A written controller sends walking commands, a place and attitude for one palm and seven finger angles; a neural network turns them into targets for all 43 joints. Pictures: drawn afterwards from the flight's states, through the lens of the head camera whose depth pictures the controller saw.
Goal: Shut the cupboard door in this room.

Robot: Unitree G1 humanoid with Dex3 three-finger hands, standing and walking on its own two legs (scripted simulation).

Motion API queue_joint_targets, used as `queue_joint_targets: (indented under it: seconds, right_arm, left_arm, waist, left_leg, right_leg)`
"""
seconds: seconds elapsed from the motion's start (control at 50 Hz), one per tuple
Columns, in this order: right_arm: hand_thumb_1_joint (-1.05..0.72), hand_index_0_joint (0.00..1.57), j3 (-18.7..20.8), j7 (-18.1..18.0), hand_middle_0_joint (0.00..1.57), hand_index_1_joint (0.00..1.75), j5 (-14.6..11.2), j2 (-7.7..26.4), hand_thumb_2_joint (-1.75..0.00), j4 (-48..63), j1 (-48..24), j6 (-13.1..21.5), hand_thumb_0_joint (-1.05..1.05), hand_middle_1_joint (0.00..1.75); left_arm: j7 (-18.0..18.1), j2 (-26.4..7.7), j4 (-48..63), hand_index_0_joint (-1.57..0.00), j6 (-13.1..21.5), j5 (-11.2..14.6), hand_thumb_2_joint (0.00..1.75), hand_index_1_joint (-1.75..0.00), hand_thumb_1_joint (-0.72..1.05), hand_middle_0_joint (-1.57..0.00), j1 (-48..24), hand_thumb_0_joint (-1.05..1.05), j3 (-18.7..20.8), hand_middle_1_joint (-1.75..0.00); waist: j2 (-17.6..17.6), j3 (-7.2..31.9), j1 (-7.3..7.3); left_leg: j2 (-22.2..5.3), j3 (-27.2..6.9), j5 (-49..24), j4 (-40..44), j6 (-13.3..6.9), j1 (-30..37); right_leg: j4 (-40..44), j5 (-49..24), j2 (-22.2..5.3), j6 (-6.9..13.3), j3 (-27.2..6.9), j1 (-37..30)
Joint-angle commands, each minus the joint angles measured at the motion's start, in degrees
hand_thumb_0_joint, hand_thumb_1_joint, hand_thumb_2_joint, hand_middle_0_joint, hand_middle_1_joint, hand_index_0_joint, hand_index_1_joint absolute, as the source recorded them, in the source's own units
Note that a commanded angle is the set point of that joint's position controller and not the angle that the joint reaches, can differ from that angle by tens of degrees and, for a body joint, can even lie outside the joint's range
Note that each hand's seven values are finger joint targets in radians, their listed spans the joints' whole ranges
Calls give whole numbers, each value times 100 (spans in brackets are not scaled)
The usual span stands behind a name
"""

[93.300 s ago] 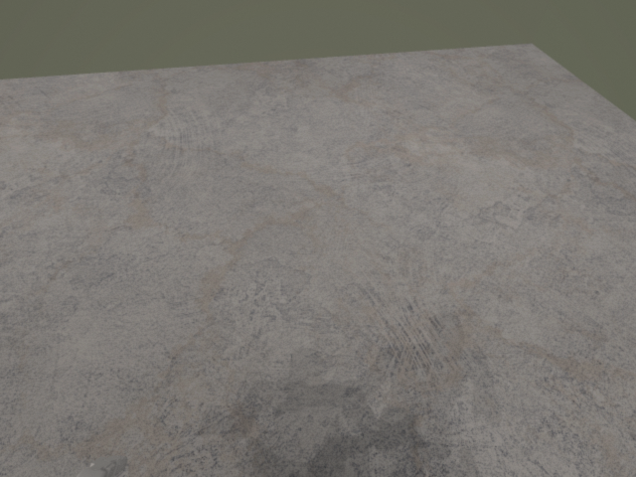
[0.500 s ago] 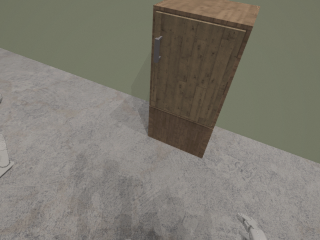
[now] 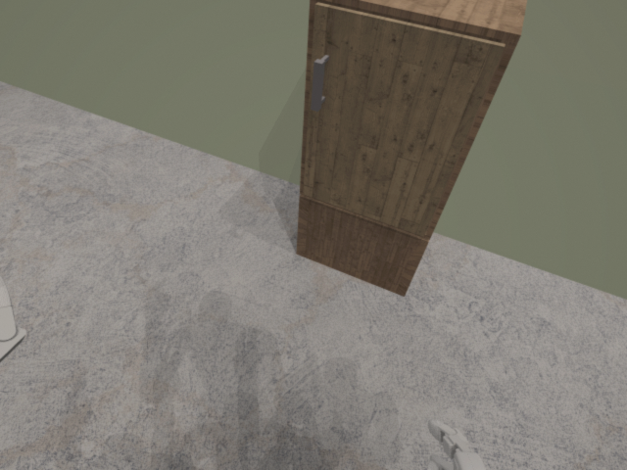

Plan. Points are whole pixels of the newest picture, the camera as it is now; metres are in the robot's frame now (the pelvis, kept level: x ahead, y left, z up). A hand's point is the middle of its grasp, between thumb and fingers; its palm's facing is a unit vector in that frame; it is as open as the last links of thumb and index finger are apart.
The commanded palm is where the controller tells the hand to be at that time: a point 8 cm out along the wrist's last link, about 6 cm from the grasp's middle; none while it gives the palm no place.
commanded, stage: stop stepping back and stand still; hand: left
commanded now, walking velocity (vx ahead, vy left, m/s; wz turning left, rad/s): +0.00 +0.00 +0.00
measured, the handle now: (320, 83) +1.00 +0.02 +0.02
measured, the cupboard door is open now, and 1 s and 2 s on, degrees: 0 0 0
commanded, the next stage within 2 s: let the arm hang, fingers relaxed in 0.60 s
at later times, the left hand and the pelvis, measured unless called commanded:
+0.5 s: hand (68, 317) +0.22 +0.25 +0.15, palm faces +0.43 -0.78 -0.45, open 7.4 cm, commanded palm +0.16 +0.28 +0.17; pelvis +0.03 -0.02 -0.01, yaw +1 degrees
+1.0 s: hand out of the picture +0.06 +0.18 -0.17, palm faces +0.02 -0.98 -0.18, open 7.2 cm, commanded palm none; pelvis -0.01 +0.00 -0.01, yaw +2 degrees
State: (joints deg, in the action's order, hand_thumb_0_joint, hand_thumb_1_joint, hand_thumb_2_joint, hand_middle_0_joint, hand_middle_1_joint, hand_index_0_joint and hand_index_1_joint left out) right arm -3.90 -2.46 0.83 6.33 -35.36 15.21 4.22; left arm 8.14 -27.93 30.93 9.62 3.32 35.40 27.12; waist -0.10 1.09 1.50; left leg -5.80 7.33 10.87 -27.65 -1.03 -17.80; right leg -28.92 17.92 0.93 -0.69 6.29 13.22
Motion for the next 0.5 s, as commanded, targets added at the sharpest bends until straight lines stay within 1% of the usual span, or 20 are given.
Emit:
queue_joint_targets:
  seconds: [0.0, 0.02, 0.04, 0.06, 0.08, 0.1, 0.12, 0.16, 0.18, 0.2, 0.24, 0.28, 0.3, 0.32, 0.36, 0.38, 0.4, 0.44, 0.48]
  right_arm:
    - [-90, 20, 506, -186, 20, 30, -60, 1098, -90, 814, -530, 218, 0, 30]
    - [-90, 20, 497, -198, 20, 30, -50, 1101, -90, 812, -560, 259, 0, 30]
    - [-90, 20, 505, -202, 20, 30, -76, 1074, -90, 746, -542, 303, 0, 30]
    - [-90, 20, 552, -190, 20, 30, -137, 1068, -90, 736, -529, 292, 0, 30]
    - [-90, 20, 564, -191, 20, 30, -162, 1075, -90, 755, -568, 266, 0, 30]
    - [-90, 20, 528, -194, 20, 30, -164, 1016, -90, 737, -611, 249, 0, 30]
    - [-90, 20, 519, -208, 20, 30, -167, 1009, -90, 746, -640, 228, 0, 30]
    - [-90, 20, 523, -234, 20, 30, -171, 1019, -90, 768, -696, 171, 0, 30]
    - [-90, 20, 547, -250, 20, 30, -178, 1049, -90, 767, -709, 149, 0, 30]
    - [-90, 20, 529, -258, 20, 30, -182, 1030, -90, 788, -710, 128, 0, 30]
    - [-90, 20, 556, -276, 20, 30, -188, 1071, -90, 820, -708, 82, 0, 30]
    - [-90, 20, 578, -278, 20, 30, -203, 1109, -90, 842, -709, 45, 0, 30]
    - [-90, 20, 565, -272, 20, 30, -210, 1100, -90, 861, -701, 33, 0, 30]
    - [-90, 20, 578, -270, 20, 30, -218, 1125, -90, 876, -707, 33, 0, 30]
    - [-90, 20, 586, -276, 20, 30, -206, 1157, -90, 906, -711, 36, 0, 30]
    - [-90, 20, 599, -287, 20, 30, -206, 1181, -90, 918, -722, 47, 0, 30]
    - [-90, 20, 579, -291, 20, 30, -204, 1161, -90, 935, -718, 55, 0, 30]
    - [-90, 20, 576, -299, 20, 30, -194, 1187, -90, 963, -706, 68, 0, 30]
    - [-90, 20, 578, -314, 20, 30, -181, 1216, -90, 964, -715, 75, 0, 30]
  left_arm:
    - [159, -761, 842, -20, 186, -13, 90, -30, 90, -20, -544, 0, 485, -30]
    - [184, -869, 946, -20, 235, -8, 90, -30, 90, -20, -669, 0, 563, -30]
    - [194, -755, 941, -20, 256, -1, 90, -30, 90, -20, -667, 0, 487, -30]
    - [203, -677, 927, -20, 223, 7, 90, -30, 90, -20, -544, 0, 426, -30]
    - [238, -795, 1100, -20, 212, 7, 90, -30, 90, -20, -570, 0, 492, -30]
    - [258, -740, 1172, -20, 227, 11, 90, -30, 90, -20, -549, 0, 452, -30]
    - [289, -777, 1163, -20, 239, 7, 90, -30, 90, -20, -534, 0, 502, -30]
    - [320, -788, 1052, -20, 250, -11, 90, -30, 90, -20, -477, 0, 551, -30]
    - [335, -865, 1056, -20, 256, -20, 90, -30, 90, -20, -515, 0, 629, -30]
    - [324, -756, 953, -20, 266, -22, 90, -30, 90, -20, -499, 0, 531, -30]
    - [319, -751, 687, -20, 278, -26, 90, -30, 90, -20, -367, 0, 572, -30]
    - [300, -727, 523, -20, 272, -27, 90, -30, 90, -20, -353, 0, 544, -30]
    - [288, -641, 525, -20, 283, -31, 90, -30, 90, -20, -413, 0, 432, -30]
    - [285, -627, 511, -20, 285, -35, 90, -30, 90, -20, -440, 0, 398, -30]
    - [281, -617, 577, -20, 291, -45, 90, -30, 90, -20, -463, 0, 346, -30]
    - [284, -691, 635, -20, 294, -42, 90, -30, 90, -20, -486, 0, 407, -30]
    - [280, -654, 712, -20, 302, -50, 90, -30, 90, -20, -488, 0, 346, -30]
    - [280, -676, 770, -20, 303, -50, 90, -30, 90, -20, -476, 0, 364, -30]
    - [282, -754, 757, -20, 297, -43, 90, -30, 90, -20, -482, 0, 442, -30]
  waist:
    - [-661, 442, 56]
    - [-667, 553, 48]
    - [-560, 673, 33]
    - [2, 850, -13]
    - [115, 952, 15]
    - [138, 992, 19]
    - [112, 982, 20]
    - [-45, 883, 5]
    - [-130, 893, 2]
    - [-158, 747, 15]
    - [-117, 673, -10]
    - [-112, 577, -11]
    - [-96, 549, -7]
    - [-89, 532, -15]
    - [-162, 558, -34]
    - [-208, 597, -42]
    - [-236, 622, -46]
    - [-339, 661, -66]
    - [-396, 621, -76]
  left_leg:
    - [-506, -735, 507, 662, 13, -135]
    - [-437, -719, 171, 532, 27, -18]
    - [-379, -685, -54, 428, 38, 135]
    - [-262, -582, -294, 76, 51, 330]
    - [-139, -492, -518, -209, 77, 434]
    - [-68, -449, -717, -352, 87, 457]
    - [-33, -410, -897, -425, 94, 449]
    - [1, -374, -1086, -456, 96, 444]
    - [0, -399, -1170, -459, 104, 428]
    - [-7, -420, -1254, -413, 105, 420]
    - [-26, -387, -1360, -391, 80, 438]
    - [-19, -399, -1343, -401, 83, 378]
    - [-17, -406, -1331, -390, 87, 349]
    - [-12, -402, -1264, -378, 78, 384]
    - [-24, -428, -1234, -285, 51, 425]
    - [-30, -447, -1282, -261, 49, 440]
    - [-46, -464, -1394, -219, 38, 457]
    - [-81, -497, -1449, -107, 24, 494]
    - [-94, -553, -1291, -41, 28, 407]
  right_leg:
    - [589, -829, -282, 153, -383, -758]
    - [506, -1264, -392, 165, -486, -707]
    - [428, -1497, -424, 155, -528, -631]
    - [450, -1772, -519, 213, -757, -565]
    - [456, -2206, -732, 313, -972, -474]
    - [417, -2567, -841, 351, -1058, -461]
    - [377, -2858, -891, 345, -1064, -450]
    - [356, -3075, -903, 304, -1054, -376]
    - [332, -3096, -919, 299, -1026, -405]
    - [336, -2999, -880, 287, -977, -324]
    - [381, -2951, -804, 219, -924, -275]
    - [442, -2923, -819, 193, -921, -241]
    - [442, -2881, -822, 200, -922, -260]
    - [488, -2792, -816, 185, -949, -198]
    - [506, -2580, -761, 155, -910, -195]
    - [494, -2575, -751, 140, -883, -232]
    - [451, -2621, -724, 135, -854, -284]
    - [429, -2400, -627, 101, -777, -299]
    - [480, -2075, -601, 94, -727, -298]
